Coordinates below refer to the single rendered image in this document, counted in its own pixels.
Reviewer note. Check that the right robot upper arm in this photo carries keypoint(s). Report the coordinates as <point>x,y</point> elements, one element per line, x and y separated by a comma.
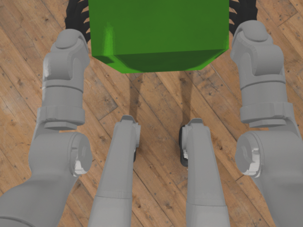
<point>274,161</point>

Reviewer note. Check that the carton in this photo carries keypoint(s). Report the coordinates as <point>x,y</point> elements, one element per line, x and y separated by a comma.
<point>137,36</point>

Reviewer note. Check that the robot left thigh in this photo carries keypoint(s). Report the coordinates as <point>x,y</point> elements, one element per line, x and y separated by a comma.
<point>112,205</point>

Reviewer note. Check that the robot left shin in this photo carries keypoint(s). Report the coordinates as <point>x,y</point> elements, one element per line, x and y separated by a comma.
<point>125,117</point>

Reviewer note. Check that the left robot forearm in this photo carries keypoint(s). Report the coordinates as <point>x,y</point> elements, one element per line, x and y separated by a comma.
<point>63,84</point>

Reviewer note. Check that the left robot upper arm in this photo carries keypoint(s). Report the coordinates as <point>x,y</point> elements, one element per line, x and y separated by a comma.
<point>56,161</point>

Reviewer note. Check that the robot right hand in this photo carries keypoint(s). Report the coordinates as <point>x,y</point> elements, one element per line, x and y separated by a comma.
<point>246,10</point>

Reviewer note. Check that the right robot forearm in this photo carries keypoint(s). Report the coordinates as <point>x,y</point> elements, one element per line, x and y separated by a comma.
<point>262,79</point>

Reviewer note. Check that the robot left hand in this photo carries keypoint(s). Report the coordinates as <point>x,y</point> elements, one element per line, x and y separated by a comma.
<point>75,17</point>

